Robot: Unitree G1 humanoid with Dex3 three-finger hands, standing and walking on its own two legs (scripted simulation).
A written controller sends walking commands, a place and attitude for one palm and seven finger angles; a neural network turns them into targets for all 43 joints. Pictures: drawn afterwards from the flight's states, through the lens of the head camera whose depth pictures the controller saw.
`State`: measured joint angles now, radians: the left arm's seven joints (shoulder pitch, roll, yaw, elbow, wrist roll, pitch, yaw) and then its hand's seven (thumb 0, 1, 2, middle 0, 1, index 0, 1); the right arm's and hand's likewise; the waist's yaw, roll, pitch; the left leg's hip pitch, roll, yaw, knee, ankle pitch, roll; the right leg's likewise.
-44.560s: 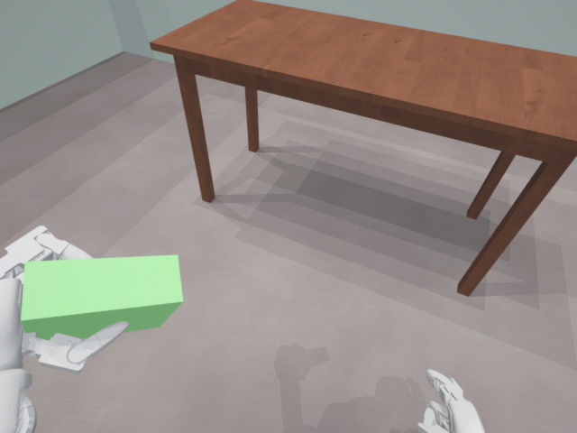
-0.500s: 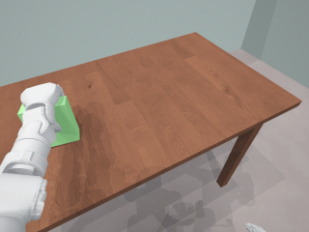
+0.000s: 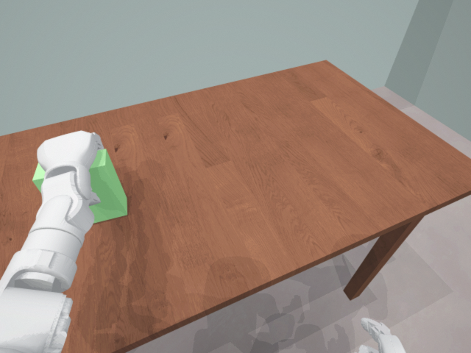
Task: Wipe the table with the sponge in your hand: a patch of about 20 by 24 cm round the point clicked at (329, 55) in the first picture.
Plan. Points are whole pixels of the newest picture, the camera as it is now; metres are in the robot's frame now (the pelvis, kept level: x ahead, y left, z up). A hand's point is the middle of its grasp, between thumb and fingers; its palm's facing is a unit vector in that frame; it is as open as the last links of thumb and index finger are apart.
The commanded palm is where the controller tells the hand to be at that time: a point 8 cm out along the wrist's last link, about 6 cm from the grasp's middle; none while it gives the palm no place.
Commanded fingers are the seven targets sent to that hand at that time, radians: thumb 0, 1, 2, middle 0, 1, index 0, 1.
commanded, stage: slide back across to the first lane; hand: left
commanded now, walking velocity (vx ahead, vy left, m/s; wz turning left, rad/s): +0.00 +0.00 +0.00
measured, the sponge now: (90, 198) +0.37 +0.31 +0.05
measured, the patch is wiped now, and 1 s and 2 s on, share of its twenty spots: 0.85 0.95 0.95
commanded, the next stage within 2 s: wipe back along the first lane in 0.20 s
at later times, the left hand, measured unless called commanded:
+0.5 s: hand (62, 190) +0.35 +0.33 +0.10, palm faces +0.01 -0.06 -1.00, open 9.6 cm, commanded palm +0.31 +0.32 +0.15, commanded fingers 0.00 0.10 1.30 -1.20 -1.60 -1.20 -1.60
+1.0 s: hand (66, 210) +0.31 +0.31 +0.10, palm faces +0.04 -0.05 -1.00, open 9.5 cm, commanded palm +0.26 +0.29 +0.13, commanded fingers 0.00 0.10 1.30 -1.20 -1.60 -1.20 -1.60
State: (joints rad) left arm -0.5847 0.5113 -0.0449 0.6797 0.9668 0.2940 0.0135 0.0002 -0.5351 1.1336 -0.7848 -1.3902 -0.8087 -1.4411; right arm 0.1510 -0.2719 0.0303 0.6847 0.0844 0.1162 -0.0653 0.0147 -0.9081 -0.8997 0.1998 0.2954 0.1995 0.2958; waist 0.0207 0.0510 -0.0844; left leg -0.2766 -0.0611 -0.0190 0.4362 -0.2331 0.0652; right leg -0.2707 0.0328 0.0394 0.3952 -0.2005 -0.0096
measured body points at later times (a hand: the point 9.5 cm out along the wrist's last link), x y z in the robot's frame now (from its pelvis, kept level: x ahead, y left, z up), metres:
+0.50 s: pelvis +0.02 +0.01 +0.00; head +0.03 -0.01 +0.45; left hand +0.34 +0.33 +0.16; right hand +0.21 -0.22 -0.10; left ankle -0.01 +0.08 -0.74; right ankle +0.00 -0.12 -0.74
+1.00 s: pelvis +0.01 -0.01 +0.00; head +0.00 -0.04 +0.45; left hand +0.30 +0.30 +0.16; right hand +0.22 -0.24 -0.09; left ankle -0.01 +0.08 -0.74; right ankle +0.00 -0.12 -0.74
